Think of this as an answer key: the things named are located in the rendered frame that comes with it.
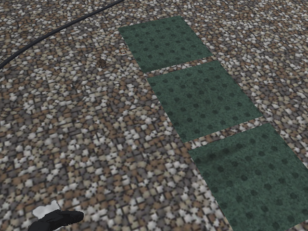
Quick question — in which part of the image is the left robot hand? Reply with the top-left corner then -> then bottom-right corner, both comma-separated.
28,209 -> 84,231

